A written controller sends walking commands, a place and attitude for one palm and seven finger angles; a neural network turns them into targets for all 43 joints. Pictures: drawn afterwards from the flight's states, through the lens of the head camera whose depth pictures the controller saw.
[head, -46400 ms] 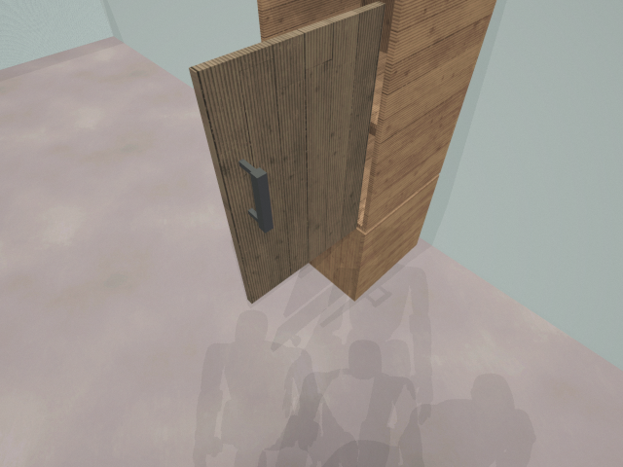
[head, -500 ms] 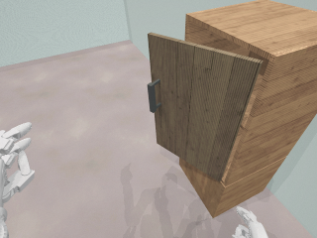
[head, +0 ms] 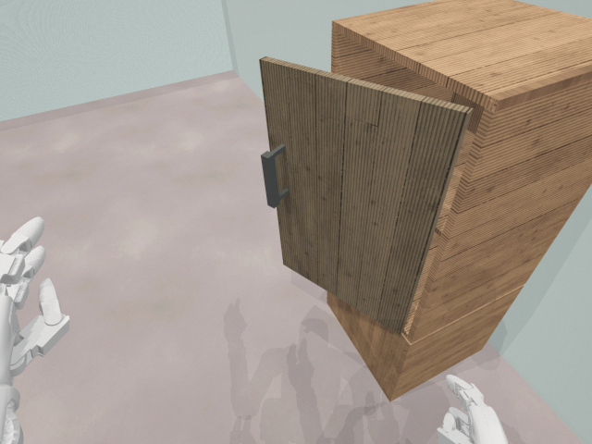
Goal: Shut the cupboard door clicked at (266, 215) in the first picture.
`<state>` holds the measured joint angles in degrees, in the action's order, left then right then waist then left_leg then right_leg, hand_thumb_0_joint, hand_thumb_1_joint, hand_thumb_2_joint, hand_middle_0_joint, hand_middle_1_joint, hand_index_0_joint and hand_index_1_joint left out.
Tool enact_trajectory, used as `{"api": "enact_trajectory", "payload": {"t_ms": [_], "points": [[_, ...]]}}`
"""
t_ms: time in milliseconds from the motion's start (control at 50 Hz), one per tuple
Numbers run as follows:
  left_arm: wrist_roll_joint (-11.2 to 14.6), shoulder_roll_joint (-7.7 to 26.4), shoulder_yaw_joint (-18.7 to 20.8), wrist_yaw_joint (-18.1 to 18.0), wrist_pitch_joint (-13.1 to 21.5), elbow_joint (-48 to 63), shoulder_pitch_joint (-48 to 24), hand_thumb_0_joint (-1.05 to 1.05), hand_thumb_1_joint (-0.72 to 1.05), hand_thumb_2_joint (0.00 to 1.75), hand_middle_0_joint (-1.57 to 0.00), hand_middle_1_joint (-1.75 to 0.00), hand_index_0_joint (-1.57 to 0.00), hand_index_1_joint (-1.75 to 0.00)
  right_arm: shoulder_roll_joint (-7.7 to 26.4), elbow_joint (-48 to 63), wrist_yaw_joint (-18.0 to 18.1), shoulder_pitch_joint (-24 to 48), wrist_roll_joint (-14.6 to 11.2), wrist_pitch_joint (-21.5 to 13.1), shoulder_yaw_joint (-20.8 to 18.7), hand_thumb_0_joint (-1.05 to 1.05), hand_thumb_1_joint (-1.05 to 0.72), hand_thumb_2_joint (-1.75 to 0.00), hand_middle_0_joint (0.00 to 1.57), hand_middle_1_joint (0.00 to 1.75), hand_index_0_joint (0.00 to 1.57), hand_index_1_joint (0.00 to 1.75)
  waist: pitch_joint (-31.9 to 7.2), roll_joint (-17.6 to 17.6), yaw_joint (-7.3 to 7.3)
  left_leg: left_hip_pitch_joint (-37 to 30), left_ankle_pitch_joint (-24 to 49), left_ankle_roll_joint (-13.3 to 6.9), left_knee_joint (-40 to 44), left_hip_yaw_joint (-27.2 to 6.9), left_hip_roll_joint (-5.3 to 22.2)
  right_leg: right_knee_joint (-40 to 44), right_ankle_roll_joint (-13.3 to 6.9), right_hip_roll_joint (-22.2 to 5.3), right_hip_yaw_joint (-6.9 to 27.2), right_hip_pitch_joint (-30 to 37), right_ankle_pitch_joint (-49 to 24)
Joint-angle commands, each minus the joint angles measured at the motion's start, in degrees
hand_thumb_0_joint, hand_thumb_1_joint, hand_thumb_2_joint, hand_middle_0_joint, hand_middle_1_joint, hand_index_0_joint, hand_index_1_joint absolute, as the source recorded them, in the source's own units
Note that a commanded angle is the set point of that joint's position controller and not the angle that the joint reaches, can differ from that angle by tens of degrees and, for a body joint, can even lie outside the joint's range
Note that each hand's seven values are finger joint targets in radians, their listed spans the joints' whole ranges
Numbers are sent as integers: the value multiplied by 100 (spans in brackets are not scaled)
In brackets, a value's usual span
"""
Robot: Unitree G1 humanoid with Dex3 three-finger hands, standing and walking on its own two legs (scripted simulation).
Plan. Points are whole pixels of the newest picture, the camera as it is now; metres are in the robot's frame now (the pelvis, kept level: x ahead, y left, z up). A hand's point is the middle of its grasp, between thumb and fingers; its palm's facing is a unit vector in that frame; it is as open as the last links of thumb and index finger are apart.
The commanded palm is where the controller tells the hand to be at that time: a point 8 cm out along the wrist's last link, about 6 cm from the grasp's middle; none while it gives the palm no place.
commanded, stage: step back with the hand held close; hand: left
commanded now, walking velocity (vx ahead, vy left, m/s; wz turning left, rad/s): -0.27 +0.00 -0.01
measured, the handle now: (276, 176) +0.64 +0.12 +0.01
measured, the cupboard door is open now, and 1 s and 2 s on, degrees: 26 26 26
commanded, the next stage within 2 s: stop stepping back and stand still in 1.40 s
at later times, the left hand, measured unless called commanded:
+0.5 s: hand (16, 352) +0.16 +0.30 +0.15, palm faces +0.37 -0.79 -0.49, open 7.4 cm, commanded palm +0.10 +0.33 +0.17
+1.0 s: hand out of the picture +0.07 +0.30 +0.17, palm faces +0.45 -0.77 -0.45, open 7.4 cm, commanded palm +0.00 +0.34 +0.17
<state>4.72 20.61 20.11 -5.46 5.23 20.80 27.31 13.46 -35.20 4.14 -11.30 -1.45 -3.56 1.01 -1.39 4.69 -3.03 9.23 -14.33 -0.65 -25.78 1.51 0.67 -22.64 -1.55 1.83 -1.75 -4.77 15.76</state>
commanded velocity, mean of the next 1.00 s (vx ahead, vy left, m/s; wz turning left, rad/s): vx -0.31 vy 0.00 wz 0.00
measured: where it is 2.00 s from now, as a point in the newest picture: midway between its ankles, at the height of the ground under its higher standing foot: outside the picture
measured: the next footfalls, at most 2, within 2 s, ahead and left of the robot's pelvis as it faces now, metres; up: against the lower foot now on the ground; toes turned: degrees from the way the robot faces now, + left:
right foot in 1.12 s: -0.16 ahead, -0.10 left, +0.00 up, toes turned +7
left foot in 1.64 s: -0.07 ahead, +0.13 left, +0.01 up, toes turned +4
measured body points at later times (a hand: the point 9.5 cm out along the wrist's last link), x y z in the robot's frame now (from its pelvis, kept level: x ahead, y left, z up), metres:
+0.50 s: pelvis -0.05 +0.03 -0.01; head -0.04 +0.04 +0.44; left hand +0.13 +0.34 +0.18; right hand +0.12 -0.22 -0.08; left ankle +0.00 +0.11 -0.74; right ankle -0.04 -0.10 -0.74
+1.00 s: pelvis -0.13 +0.03 -0.02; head -0.13 +0.06 +0.43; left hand +0.04 +0.33 +0.19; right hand +0.02 -0.21 -0.10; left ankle -0.01 +0.11 -0.74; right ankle -0.05 -0.10 -0.74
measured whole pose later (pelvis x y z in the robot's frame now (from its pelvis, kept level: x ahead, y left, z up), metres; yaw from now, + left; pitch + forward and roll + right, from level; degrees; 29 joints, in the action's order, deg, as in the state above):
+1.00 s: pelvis -0.13 +0.03 -0.02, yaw +2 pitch +0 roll -3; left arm 1.6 25.8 25.7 -9.7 15.4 30.0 29.4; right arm 12.4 -34.4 4.4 -13.5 -0.3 -3.0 0.5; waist 0.5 -0.2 1.5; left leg 29.6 -13.7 -3.8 -37.8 2.2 0.5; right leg -36.7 0.6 1.6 -0.7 -24.9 14.7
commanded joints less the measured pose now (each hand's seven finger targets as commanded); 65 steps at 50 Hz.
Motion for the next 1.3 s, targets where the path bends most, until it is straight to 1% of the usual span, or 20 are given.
{"api": "enact_trajectory", "payload": {"t_ms": [0, 80, 140, 220, 340, 480, 520, 620, 700, 780, 840, 900, 960, 980, 1020, 1080, 1140, 1180, 1220, 1280], "points": [[-65, 1289, 844, -123, 635, 944, -405, 0, 90, 90, -20, -30, -20, -30, 599, 913, 52, 759, 19, -48, -295, 0, -90, -90, 20, 30, 20, 30, -254, -717, 201, 61, 786, -176, -407, -101, 89, 538, 31, -970, 752, -883, -1936], [-54, 1423, 953, -179, 706, 1248, -167, 0, 90, 90, -20, -30, -20, -30, 672, 997, 104, 748, 1, 113, -367, 0, -90, -90, 20, 30, 20, 30, -807, -250, 231, -87, 1834, -164, -289, -133, 229, -50, 88, -862, 471, -611, -2755], [-23, 1529, 1070, -220, 670, 1445, 13, 0, 90, 90, -20, -30, -20, -30, 686, 1153, 149, 720, -16, 265, -377, 0, -90, -90, 20, 30, 20, 30, -1058, -316, 237, -152, 2785, -172, -260, -187, 363, -388, 177, -658, 345, -472, -3179], [-4, 1564, 1138, -258, 609, 1472, 270, 0, 90, 90, -20, -30, -20, -30, 678, 1265, 174, 707, -34, 408, -380, 0, -90, -90, 20, 30, 20, 30, -1100, -418, 246, 101, 2843, -148, -242, -217, 436, -561, 167, -646, 377, -396, -3219], [5, 1596, 1196, -329, 648, 1575, 490, 0, 90, 90, -20, -30, -20, -30, 718, 1334, 179, 646, -28, 427, -366, 0, -90, -90, 20, 30, 20, 30, -924, -216, 243, 813, 1790, -198, 50, -420, 541, -616, 185, -533, 426, -373, -2187], [-173, 1672, 1376, -378, 901, 1827, 144, 0, 90, 90, -20, -30, -20, -30, 855, 1330, 198, 627, 31, 180, -361, 0, -90, -90, 20, 30, 20, 30, -435, 329, 238, 2700, -1271, -467, 913, -947, 769, -1055, 249, -187, 364, 400, -876], [-199, 1457, 1253, -374, 969, 1761, 80, 0, 90, 90, -20, -30, -20, -30, 831, 1331, 200, 555, 32, 100, -344, 0, -90, -90, 20, 30, 20, 30, -306, 404, 261, 3205, -1969, -539, 1091, -1054, 871, -1335, 264, -122, 341, 566, -720], [-305, 1354, 1202, -361, 1105, 1865, -236, 0, 90, 90, -20, -30, -20, -30, 868, 1250, 160, 445, 59, -127, -385, 0, -90, -90, 20, 30, 20, 30, -276, 415, 283, 3586, -2588, -607, 1039, -1168, 971, -1669, 262, -14, 398, 611, -500], [-348, 1272, 1134, -370, 1151, 1891, -371, 0, 90, 90, -20, -30, -20, -30, 801, 1165, 108, 338, 83, -215, -386, 0, -90, -90, 20, 30, 20, 30, -248, 56, 298, 3541, -2775, -498, 527, -918, 734, -1363, 127, -217, 701, 175, 290], [-339, 1544, 1282, -465, 1190, 1873, -454, 0, 90, 90, -20, -30, -20, -30, 721, 997, 58, 280, 181, -226, -388, 0, -90, -90, 20, 30, 20, 30, -28, -646, 339, 2545, -1984, -198, -638, -593, 262, -90, -246, -928, 1692, -1443, 1202], [-275, 1552, 1172, -549, 1252, 1980, -356, 0, 90, 90, -20, -30, -20, -30, 575, 887, 15, 241, 156, -192, -331, 0, -90, -90, 20, 30, 20, 30, -282, -866, 416, 1618, -1220, -74, -968, -427, 105, 226, -329, -1225, 1543, -2083, 1064], [-251, 1607, 1329, -590, 1313, 2031, -18, 0, 90, 90, -20, -30, -20, -30, 633, 942, 67, 328, 134, -201, -335, 0, -90, -90, 20, 30, 20, 30, -367, -223, 405, 1987, -1618, -242, -96, -824, 420, -346, -61, -663, 940, -1648, 918], [-300, 1538, 1554, -558, 1377, 1979, 31, 0, 90, 90, -20, -30, -20, -30, 792, 1020, 127, 486, 117, -299, -387, 0, -90, -90, 20, 30, 20, 30, -422, 989, 288, 3974, -3140, -664, 1447, -1781, 1380, -2339, 226, 219, 242, 276, 212], [-280, 1668, 1641, -518, 1397, 2039, 22, 0, 90, 90, -20, -30, -20, -30, 744, 1008, 127, 509, 143, -345, -423, 0, -90, -90, 20, 30, 20, 30, -562, 943, 253, 3782, -2798, -672, 1558, -2002, 1550, -2548, 233, 320, 184, 305, 169], [-221, 1619, 1657, -441, 1416, 2008, 210, 0, 90, 90, -20, -30, -20, -30, 737, 977, 97, 497, 137, -433, -479, 0, -90, -90, 20, 30, 20, 30, -687, 546, 252, 3291, -2422, -625, 1287, -1707, 1579, -2404, 180, 341, 301, 90, 554], [-182, 1530, 1613, -362, 1446, 1846, 474, 0, 90, 90, -20, -30, -20, -30, 742, 896, 49, 492, 163, -538, -497, 0, -90, -90, 20, 30, 20, 30, -424, 898, 280, 3086, -2446, -421, 1143, -1264, 1408, -1538, 33, 241, 339, -73, 684], [-55, 1529, 1298, -413, 1585, 2111, 27, 0, 90, 90, -20, -30, -20, -30, 486, 657, 20, 350, 153, -569, -393, 0, -90, -90, 20, 30, 20, 30, -742, -173, 393, 697, -246, 100, -73, -307, 741, -38, -229, -571, 1338, -1787, -194], [-107, 1661, 1107, -474, 1497, 2288, -437, 0, 90, 90, -20, -30, -20, -30, 459, 567, 62, 364, 64, -591, -455, 0, -90, -90, 20, 30, 20, 30, -1245, -1135, 428, -340, 132, 182, -901, 126, 345, 196, -77, -989, 1607, -2317, -984], [-189, 1684, 1059, -507, 1329, 2054, -438, 0, 90, 90, -20, -30, -20, -30, 439, 607, 126, 483, 146, -495, -399, 0, -90, -90, 20, 30, 20, 30, -815, -964, 477, -246, 257, 172, -1048, 141, 293, 265, -133, -1084, 1623, -2679, -1084], [-213, 1814, 1149, -504, 1291, 2002, -693, 0, 90, 90, -20, -30, -20, -30, 437, 574, 181, 558, 152, -379, -405, 0, -90, -90, 20, 30, 20, 30, -522, -574, 512, -234, 612, 166, -789, 50, 309, 231, -64, -799, 1244, -2823, -959]]}}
